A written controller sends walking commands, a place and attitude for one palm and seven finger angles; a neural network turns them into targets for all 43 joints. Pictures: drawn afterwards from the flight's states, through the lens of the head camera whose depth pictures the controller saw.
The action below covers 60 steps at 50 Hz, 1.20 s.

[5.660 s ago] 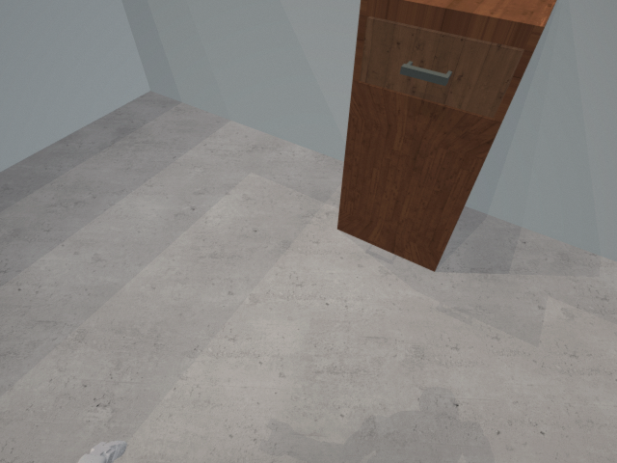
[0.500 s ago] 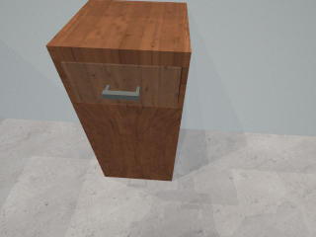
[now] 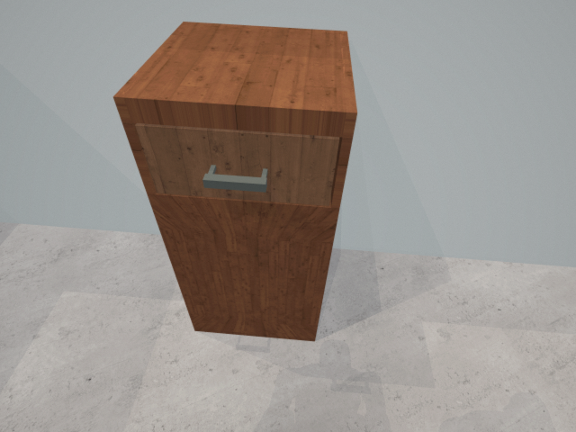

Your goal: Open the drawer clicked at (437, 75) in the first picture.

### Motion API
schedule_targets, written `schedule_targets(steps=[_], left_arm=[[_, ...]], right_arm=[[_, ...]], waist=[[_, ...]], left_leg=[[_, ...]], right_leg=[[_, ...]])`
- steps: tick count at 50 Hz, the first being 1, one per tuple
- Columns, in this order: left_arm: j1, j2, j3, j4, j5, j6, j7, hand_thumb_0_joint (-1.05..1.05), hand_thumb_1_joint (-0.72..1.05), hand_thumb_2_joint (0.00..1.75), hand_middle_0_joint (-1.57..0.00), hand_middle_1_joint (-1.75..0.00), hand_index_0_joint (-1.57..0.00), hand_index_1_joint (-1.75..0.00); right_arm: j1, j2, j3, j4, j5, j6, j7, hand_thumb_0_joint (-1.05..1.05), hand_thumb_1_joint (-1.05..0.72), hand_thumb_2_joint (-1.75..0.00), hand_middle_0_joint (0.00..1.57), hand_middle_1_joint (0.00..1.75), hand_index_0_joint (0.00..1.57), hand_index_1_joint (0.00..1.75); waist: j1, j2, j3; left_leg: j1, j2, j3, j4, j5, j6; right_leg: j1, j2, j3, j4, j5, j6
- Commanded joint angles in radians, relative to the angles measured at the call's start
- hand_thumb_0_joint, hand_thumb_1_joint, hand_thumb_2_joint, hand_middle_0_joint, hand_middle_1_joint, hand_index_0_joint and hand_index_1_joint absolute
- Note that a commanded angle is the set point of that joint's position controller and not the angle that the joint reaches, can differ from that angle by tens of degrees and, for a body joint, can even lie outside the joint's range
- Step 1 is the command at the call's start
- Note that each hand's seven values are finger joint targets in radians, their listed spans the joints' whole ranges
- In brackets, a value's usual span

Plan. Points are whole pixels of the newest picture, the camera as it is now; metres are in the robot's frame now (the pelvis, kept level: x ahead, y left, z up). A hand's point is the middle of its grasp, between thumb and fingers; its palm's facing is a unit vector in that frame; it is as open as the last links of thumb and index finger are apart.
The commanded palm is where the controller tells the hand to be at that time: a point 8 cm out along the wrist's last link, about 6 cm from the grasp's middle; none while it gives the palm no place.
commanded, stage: look again from close up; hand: left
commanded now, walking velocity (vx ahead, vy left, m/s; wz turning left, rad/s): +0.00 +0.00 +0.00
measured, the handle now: (237, 176) +0.59 +0.15 +0.01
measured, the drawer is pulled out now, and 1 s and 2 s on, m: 0.00 0.00 0.00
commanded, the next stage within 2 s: shuffle to correct the standing spot in 0.28 s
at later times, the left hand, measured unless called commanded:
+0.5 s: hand out of the picture -0.07 +0.17 -0.18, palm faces +0.03 -0.99 -0.12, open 7.4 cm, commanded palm none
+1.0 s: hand out of the picture +0.00 +0.15 -0.19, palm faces +0.06 -0.99 -0.10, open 7.4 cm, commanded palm none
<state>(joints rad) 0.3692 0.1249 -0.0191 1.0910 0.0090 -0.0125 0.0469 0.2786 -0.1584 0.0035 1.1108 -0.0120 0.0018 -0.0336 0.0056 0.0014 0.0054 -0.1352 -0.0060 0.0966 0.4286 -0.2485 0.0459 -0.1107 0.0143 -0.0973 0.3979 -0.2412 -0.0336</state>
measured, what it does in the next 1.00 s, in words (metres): steps on the spot: right foot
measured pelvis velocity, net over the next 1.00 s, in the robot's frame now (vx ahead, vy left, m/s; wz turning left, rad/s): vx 0.05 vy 0.01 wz -0.02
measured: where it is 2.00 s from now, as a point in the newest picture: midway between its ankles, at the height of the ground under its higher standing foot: outside the picture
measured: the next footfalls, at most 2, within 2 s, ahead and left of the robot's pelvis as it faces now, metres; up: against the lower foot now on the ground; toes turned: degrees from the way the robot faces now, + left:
right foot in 0.76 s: +0.04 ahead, -0.10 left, +0.00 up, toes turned -8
left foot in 1.08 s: +0.16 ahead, +0.11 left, +0.00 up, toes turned +7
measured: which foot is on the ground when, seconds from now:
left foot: down 0.00-0.82, up 0.84-1.00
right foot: down 0.00-0.52, up 0.54-0.74, down 0.76-1.00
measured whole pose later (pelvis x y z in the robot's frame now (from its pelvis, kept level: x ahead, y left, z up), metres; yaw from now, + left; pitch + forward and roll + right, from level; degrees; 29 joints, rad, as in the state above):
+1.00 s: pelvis +0.05 +0.01 -0.01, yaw -1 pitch +0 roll -3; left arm 0.43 0.08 0.03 1.09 0.03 -0.03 0.03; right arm 0.31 -0.12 -0.04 1.10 -0.02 0.00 -0.02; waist 0.00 -0.01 0.00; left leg -0.41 0.07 0.09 0.87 -0.44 0.03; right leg -0.12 0.02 -0.13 0.42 -0.31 -0.03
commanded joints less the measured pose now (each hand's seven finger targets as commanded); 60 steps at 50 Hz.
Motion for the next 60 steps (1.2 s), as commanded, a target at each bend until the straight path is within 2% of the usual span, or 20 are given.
schedule_targets(steps=[1,19,25,30,34,37,40,41,42,44,45,47,51,52,53,54,55,56,58,60], left_arm=[[0.068,0.082,0.017,-0.018,0.002,-0.015,0.004,0.00,0.90,0.90,-0.20,-0.30,-0.20,-0.30],[0.126,0.022,0.017,0.005,0.010,-0.005,0.009,0.00,0.90,0.90,-0.20,-0.30,-0.20,-0.30],[0.133,-0.005,0.027,-0.002,0.032,0.017,-0.008,0.00,0.90,0.90,-0.20,-0.30,-0.20,-0.30],[0.097,-0.021,0.040,-0.034,0.030,0.025,-0.026,0.00,0.90,0.90,-0.20,-0.30,-0.20,-0.30],[0.080,-0.029,0.046,-0.044,0.026,0.017,-0.035,0.00,0.90,0.90,-0.20,-0.30,-0.20,-0.30],[0.137,-0.016,0.051,-0.021,0.024,0.009,-0.031,0.00,0.90,0.90,-0.20,-0.30,-0.20,-0.30],[0.198,0.063,0.067,0.001,0.019,0.002,-0.019,0.00,0.90,0.90,-0.20,-0.30,-0.20,-0.30],[0.223,0.092,0.074,0.009,0.014,-0.002,-0.014,0.00,0.90,0.90,-0.20,-0.30,-0.20,-0.30],[0.244,0.093,0.078,0.010,0.013,-0.006,-0.008,0.00,0.90,0.90,-0.20,-0.30,-0.20,-0.30],[0.218,0.077,0.078,0.002,0.020,-0.019,-0.003,0.00,0.90,0.90,-0.20,-0.30,-0.20,-0.30],[0.188,0.077,0.078,-0.006,0.022,-0.026,-0.002,0.00,0.90,0.90,-0.20,-0.30,-0.20,-0.30],[0.135,0.084,0.079,-0.022,0.026,-0.033,-0.002,0.00,0.90,0.90,-0.20,-0.30,-0.20,-0.30],[0.091,0.084,0.074,-0.012,0.019,-0.024,-0.018,0.00,0.90,0.90,-0.20,-0.30,-0.20,-0.30],[0.086,0.063,0.070,-0.011,0.016,-0.018,-0.018,0.00,0.90,0.90,-0.20,-0.30,-0.20,-0.30],[0.109,0.032,0.064,-0.016,0.012,-0.009,-0.021,0.00,0.90,0.90,-0.20,-0.30,-0.20,-0.30],[0.138,0.000,0.055,-0.027,0.004,-0.001,-0.019,0.00,0.90,0.90,-0.20,-0.30,-0.20,-0.30],[0.130,0.010,0.051,-0.036,0.006,0.008,-0.013,0.00,0.90,0.90,-0.20,-0.30,-0.20,-0.30],[0.102,0.012,0.053,-0.039,0.015,0.021,-0.008,0.00,0.90,0.90,-0.20,-0.30,-0.20,-0.30],[0.064,0.023,0.053,-0.045,0.021,0.034,-0.006,0.00,0.90,0.90,-0.20,-0.30,-0.20,-0.30],[0.033,0.032,0.060,-0.071,0.020,0.044,-0.009,0.00,0.90,0.90,-0.20,-0.30,-0.20,-0.30]], right_arm=[[0.057,-0.074,-0.004,-0.011,0.001,-0.015,-0.001,0.00,-0.90,-0.90,0.20,0.30,0.20,0.30],[0.150,-0.045,-0.011,0.019,-0.001,-0.014,-0.002,0.00,-0.90,-0.90,0.20,0.30,0.20,0.30],[0.155,-0.098,-0.043,0.016,-0.007,-0.003,-0.009,0.00,-0.90,-0.90,0.20,0.30,0.20,0.30],[0.175,-0.108,-0.056,0.009,-0.013,-0.016,-0.015,0.00,-0.90,-0.90,0.20,0.30,0.20,0.30],[0.185,-0.105,-0.059,0.015,-0.017,-0.024,-0.020,0.00,-0.90,-0.90,0.20,0.30,0.20,0.30],[0.165,-0.083,-0.055,0.010,-0.009,-0.026,-0.019,0.00,-0.90,-0.90,0.20,0.30,0.20,0.30],[0.102,-0.018,-0.034,-0.024,-0.007,-0.031,-0.007,0.00,-0.90,-0.90,0.20,0.30,0.20,0.30],[0.079,-0.011,-0.035,-0.035,-0.008,-0.027,-0.001,0.00,-0.90,-0.90,0.20,0.30,0.20,0.30],[0.036,-0.018,-0.039,-0.055,-0.010,-0.022,0.005,0.00,-0.90,-0.90,0.20,0.30,0.20,0.30],[-0.005,-0.022,-0.047,-0.076,-0.009,-0.024,0.015,0.00,-0.90,-0.90,0.20,0.30,0.20,0.30],[-0.004,-0.017,-0.047,-0.078,-0.009,-0.027,0.018,0.00,-0.90,-0.90,0.20,0.30,0.20,0.30],[0.017,0.007,-0.047,-0.076,-0.006,-0.029,0.024,0.00,-0.90,-0.90,0.20,0.30,0.20,0.30],[0.095,0.029,-0.038,-0.055,-0.008,-0.039,0.014,0.00,-0.90,-0.90,0.20,0.30,0.20,0.30],[0.168,0.013,-0.038,-0.026,-0.009,-0.046,0.009,0.00,-0.90,-0.90,0.20,0.30,0.20,0.30],[0.233,-0.051,-0.047,0.002,-0.011,-0.051,-0.007,0.00,-0.90,-0.90,0.20,0.30,0.20,0.30],[0.262,-0.134,-0.056,0.004,-0.013,-0.050,-0.022,0.00,-0.90,-0.90,0.20,0.30,0.20,0.30],[0.237,-0.149,-0.056,-0.006,-0.007,-0.035,-0.031,0.00,-0.90,-0.90,0.20,0.30,0.20,0.30],[0.188,-0.147,-0.048,-0.015,-0.010,-0.031,-0.034,0.00,-0.90,-0.90,0.20,0.30,0.20,0.30],[0.134,-0.135,-0.042,-0.023,-0.009,-0.029,-0.040,0.00,-0.90,-0.90,0.20,0.30,0.20,0.30],[0.114,-0.149,-0.055,-0.034,-0.006,-0.022,-0.041,0.00,-0.90,-0.90,0.20,0.30,0.20,0.30]], waist=[[-0.004,-0.002,0.098],[-0.001,0.003,0.135],[-0.005,0.068,0.160],[-0.028,0.058,0.153],[-0.033,0.017,0.137],[-0.008,-0.011,0.110],[0.027,-0.160,0.166],[0.035,-0.213,0.165],[0.050,-0.229,0.178],[0.035,-0.104,0.191],[0.017,-0.048,0.167],[-0.006,-0.016,0.115],[-0.045,-0.063,0.083],[-0.067,-0.013,0.055],[-0.071,0.098,0.016],[-0.060,0.258,-0.030],[-0.048,0.226,-0.026],[-0.040,0.169,0.024],[-0.028,0.148,0.086],[-0.030,0.117,0.065]], left_leg=[[-0.068,0.114,-0.125,-0.110,0.051,0.000],[-0.182,0.130,-0.180,-0.191,-0.157,0.011],[-0.231,0.239,-0.305,-0.311,-0.502,0.068],[-0.148,0.314,-0.364,-0.322,-0.419,0.135],[-0.093,0.299,-0.307,-0.262,-0.283,0.132],[-0.191,0.217,-0.199,-0.147,-0.238,0.069],[-0.397,0.058,-0.021,0.100,-0.242,0.012],[-0.421,0.036,0.031,0.242,-0.221,0.003],[-0.471,0.047,0.017,0.382,-0.264,0.003],[-0.537,0.080,-0.035,0.557,-0.249,0.005],[-0.528,0.095,-0.047,0.565,-0.228,0.000],[-0.446,0.108,-0.037,0.492,-0.219,-0.009],[-0.174,0.060,0.056,0.182,-0.012,-0.027],[-0.062,0.058,0.040,0.080,0.091,-0.031],[0.058,0.163,-0.095,0.020,0.301,-0.001],[0.119,0.379,-0.340,-0.040,0.580,0.101],[0.063,0.452,-0.386,-0.083,0.734,0.178],[-0.017,0.432,-0.328,-0.091,0.749,0.178],[-0.058,0.416,-0.280,-0.072,0.905,0.170],[-0.013,0.393,-0.222,-0.055,0.956,0.161]], right_leg=[[-0.062,-0.132,0.142,-0.097,0.085,0.000],[-0.096,-0.111,0.117,-0.042,0.003,0.008],[-0.161,-0.039,0.015,0.143,-0.156,0.019],[-0.274,-0.063,0.030,0.282,-0.199,0.011],[-0.246,-0.067,0.029,0.169,-0.164,0.011],[-0.060,-0.071,0.051,-0.002,-0.049,-0.006],[0.017,-0.220,0.302,-0.119,-0.293,-0.103],[0.009,-0.289,0.399,-0.197,-0.385,-0.145],[0.007,-0.322,0.448,-0.248,-0.388,-0.181],[0.003,-0.345,0.436,-0.256,-0.261,-0.214],[0.013,-0.337,0.388,-0.232,-0.168,-0.215],[0.000,-0.307,0.276,-0.184,0.006,-0.198],[-0.112,-0.196,0.120,-0.054,0.121,-0.120],[-0.127,-0.150,0.078,0.069,0.192,-0.081],[-0.197,-0.096,0.042,0.222,0.175,-0.025],[-0.294,-0.043,-0.002,0.356,-0.093,0.034],[-0.275,-0.044,0.052,0.456,-0.346,0.040],[-0.239,-0.057,0.079,0.509,-0.355,0.035],[-0.282,-0.086,0.085,0.539,-0.333,0.049],[-0.304,-0.081,0.076,0.539,-0.299,0.057]])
